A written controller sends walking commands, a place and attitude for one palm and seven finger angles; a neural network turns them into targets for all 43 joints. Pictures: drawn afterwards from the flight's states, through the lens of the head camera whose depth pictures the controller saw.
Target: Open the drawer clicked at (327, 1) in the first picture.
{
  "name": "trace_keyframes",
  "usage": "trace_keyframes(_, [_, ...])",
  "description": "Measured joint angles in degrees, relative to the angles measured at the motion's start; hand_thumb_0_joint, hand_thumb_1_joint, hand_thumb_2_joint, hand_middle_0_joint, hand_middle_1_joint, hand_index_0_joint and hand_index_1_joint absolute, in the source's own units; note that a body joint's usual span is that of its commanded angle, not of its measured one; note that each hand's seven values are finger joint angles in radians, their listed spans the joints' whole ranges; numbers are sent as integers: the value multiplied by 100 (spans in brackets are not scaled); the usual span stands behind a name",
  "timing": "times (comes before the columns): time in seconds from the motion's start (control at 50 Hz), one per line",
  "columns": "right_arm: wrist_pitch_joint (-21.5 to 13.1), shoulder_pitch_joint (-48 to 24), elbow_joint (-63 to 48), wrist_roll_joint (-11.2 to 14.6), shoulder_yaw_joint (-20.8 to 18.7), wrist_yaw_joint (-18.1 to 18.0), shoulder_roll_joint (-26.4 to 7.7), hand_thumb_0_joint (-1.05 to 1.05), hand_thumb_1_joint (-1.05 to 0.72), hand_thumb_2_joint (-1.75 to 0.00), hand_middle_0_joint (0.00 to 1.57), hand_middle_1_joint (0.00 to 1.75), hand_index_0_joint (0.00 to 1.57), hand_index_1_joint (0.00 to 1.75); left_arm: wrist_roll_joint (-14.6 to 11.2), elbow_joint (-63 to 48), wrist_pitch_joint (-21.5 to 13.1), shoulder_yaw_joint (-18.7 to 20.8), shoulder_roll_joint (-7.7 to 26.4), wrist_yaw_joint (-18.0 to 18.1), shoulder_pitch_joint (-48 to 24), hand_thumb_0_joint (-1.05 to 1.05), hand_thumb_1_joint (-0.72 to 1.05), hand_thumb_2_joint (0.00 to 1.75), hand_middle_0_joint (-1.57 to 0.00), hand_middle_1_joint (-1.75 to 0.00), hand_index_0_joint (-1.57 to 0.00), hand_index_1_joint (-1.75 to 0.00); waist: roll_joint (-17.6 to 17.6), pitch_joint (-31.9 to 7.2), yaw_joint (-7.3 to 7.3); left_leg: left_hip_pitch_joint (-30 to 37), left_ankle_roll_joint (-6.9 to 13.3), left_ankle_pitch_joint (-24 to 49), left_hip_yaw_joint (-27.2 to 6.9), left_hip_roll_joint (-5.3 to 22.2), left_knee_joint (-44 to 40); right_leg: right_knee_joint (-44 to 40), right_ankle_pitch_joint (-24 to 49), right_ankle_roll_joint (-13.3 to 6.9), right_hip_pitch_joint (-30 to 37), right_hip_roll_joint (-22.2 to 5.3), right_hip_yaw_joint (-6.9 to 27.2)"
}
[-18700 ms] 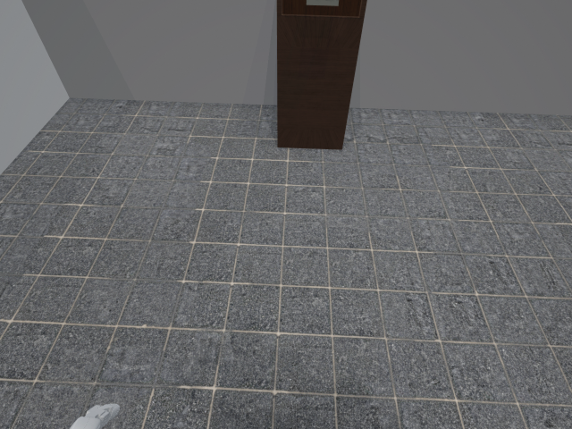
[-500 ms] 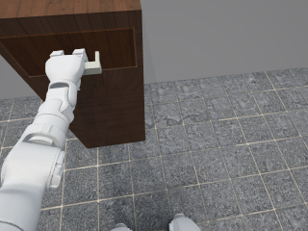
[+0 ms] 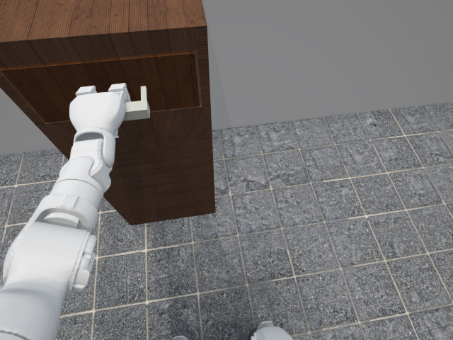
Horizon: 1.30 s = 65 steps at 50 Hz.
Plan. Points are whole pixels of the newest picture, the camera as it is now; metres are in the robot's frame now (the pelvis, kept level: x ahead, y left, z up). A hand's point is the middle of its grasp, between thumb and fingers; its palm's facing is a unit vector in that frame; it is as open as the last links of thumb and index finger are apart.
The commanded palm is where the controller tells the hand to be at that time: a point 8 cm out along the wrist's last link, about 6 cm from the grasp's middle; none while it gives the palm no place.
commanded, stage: pull the drawer open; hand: left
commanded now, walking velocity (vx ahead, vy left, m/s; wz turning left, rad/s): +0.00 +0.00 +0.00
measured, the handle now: (113, 103) +0.55 +0.18 +0.05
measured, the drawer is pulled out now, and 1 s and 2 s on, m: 0.00 0.02 0.05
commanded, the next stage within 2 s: none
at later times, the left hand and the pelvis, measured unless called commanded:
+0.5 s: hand (110, 133) +0.50 +0.18 +0.02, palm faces -0.06 -0.01 -1.00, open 5.6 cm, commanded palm +0.48 +0.19 +0.07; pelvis +0.00 -0.01 +0.00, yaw +1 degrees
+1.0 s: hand (110, 137) +0.49 +0.18 +0.02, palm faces -0.04 -0.04 -1.00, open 5.6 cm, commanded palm +0.45 +0.19 +0.07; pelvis -0.01 +0.00 +0.00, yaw -1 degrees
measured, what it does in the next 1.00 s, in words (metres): stands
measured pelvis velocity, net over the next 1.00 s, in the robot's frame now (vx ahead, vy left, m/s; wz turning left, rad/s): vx -0.01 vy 0.00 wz -0.02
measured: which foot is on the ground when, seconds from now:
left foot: down 0.00-1.00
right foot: down 0.00-1.00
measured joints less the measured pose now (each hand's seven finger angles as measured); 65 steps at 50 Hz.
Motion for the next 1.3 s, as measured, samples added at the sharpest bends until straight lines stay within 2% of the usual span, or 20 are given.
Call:
trace_keyframes(0.18, [82,-90,-71,45,-26,33,34,0,-91,-90,20,30,20,30,-27,-670,-1,-12,-216,7,678,1,72,78,-37,-134,-41,-135,-7,-71,180,387,4,-14,45,-11,-231,-202,-39,10,357,4,58])
trace_keyframes(0.28, [32,-311,7,25,4,-2,49,0,-91,-90,20,30,20,30,114,-286,7,-182,-335,134,279,0,72,81,-39,-135,-41,-135,-55,0,210,322,-19,-37,-109,-62,-160,-116,-104,-6,347,-52,-89])
trace_keyframes(0.48, [-23,-472,-63,-53,1,-43,35,0,-91,-90,20,30,20,30,121,187,20,-97,-158,49,-167,1,72,83,-38,-135,-40,-135,-46,56,63,32,-49,36,-164,-55,4,52,-50,-42,69,-48,-136])
trace_keyframes(0.66, [-92,-113,55,-58,20,-81,0,0,-91,-90,20,30,20,30,153,408,-142,121,111,31,-321,1,72,83,-37,-135,-40,-135,-31,90,-105,-188,-59,68,-135,-12,151,181,12,-64,-163,-7,-105])
trace_keyframes(0.82, [-107,137,164,-39,-7,-53,-45,0,-91,-90,20,30,20,30,125,291,-151,231,219,71,-190,1,72,83,-38,-135,-40,-135,3,90,-146,-230,-34,82,-35,17,156,170,77,-43,-240,26,-4])
trace_keyframes(1.04, [-63,71,112,15,-43,12,12,0,-91,-90,20,30,20,30,17,-333,-111,195,-72,91,502,2,72,79,-37,-135,-41,-135,-1,-46,43,170,8,48,82,14,-95,-77,81,10,119,36,114])
trace_keyframes(1.3, [41,-477,-239,106,-58,115,66,0,-91,-90,20,30,20,30,-17,-1594,247,-286,-566,143,1568,2,72,79,-39,-135,-42,-135,-27,-81,400,707,11,62,22,-67,-319,-304,-11,25,692,-31,81])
